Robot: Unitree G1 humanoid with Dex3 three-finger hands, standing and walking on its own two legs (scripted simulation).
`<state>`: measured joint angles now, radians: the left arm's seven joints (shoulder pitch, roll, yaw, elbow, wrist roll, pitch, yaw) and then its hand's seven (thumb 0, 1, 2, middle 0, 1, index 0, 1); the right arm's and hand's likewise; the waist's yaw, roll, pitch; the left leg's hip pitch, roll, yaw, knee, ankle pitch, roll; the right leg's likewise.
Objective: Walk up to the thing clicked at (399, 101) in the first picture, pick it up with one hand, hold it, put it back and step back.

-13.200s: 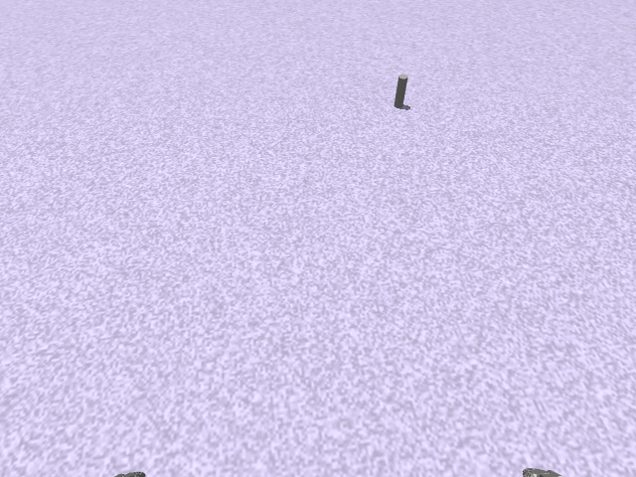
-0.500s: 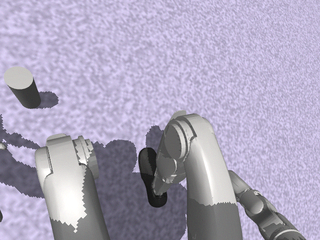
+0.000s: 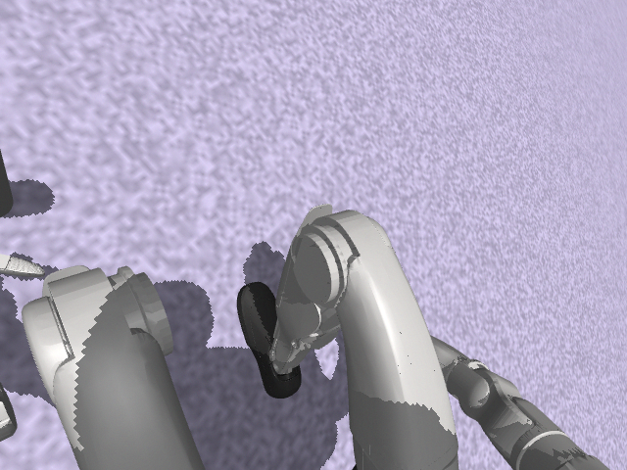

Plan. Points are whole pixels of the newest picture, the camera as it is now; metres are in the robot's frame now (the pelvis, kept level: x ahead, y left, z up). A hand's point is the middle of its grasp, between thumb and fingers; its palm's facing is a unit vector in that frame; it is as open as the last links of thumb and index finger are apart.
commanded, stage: close in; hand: left
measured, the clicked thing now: out of the picture +0.46 +0.24 -0.20
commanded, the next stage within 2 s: close in 0.40 s
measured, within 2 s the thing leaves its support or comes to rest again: leaves its support in 1.66 s
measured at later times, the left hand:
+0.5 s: hand out of the picture +0.43 +0.22 -0.19, palm faces +0.18 -0.98 -0.02, open 17.3 cm
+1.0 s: hand (0, 194) +0.44 +0.22 -0.19, palm faces +0.18 -0.98 -0.03, open 9.8 cm
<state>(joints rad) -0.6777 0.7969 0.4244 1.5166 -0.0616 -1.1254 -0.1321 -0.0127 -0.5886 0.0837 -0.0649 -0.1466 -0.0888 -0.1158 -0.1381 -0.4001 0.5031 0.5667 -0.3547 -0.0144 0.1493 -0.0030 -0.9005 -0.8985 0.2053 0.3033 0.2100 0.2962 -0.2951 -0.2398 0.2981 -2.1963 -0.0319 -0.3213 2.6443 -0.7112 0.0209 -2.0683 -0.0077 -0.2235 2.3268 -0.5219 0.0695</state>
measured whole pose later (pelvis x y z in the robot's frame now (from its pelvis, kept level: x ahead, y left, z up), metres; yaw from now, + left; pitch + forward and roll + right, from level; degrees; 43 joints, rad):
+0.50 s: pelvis +0.00 +0.00 +0.00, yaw -1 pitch +13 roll -20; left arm -0.67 0.80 0.37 1.52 -0.01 -1.18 0.05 -0.01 -0.56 0.16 -0.06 -0.16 -0.06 -0.16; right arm -0.16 -0.38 0.53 0.57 -0.38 0.01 0.17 0.00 -0.90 -0.90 0.20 0.30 0.21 0.30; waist -0.30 -0.26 0.32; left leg -2.20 -0.03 -0.35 2.66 -0.73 0.02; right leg -2.07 0.01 -0.25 2.32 -0.52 0.08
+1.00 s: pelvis +0.00 +0.00 +0.00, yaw -2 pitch +14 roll -20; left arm -0.69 0.81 0.32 1.51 0.01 -1.18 0.10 0.00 0.20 0.60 -0.50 -0.53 -0.49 -0.55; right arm -0.18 -0.37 0.52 0.58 -0.38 0.00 0.19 0.00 -0.87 -0.90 0.20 0.30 0.21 0.29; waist -0.30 -0.26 0.32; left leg -2.20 -0.03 -0.36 2.65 -0.73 0.01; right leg -2.07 0.00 -0.25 2.31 -0.52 0.08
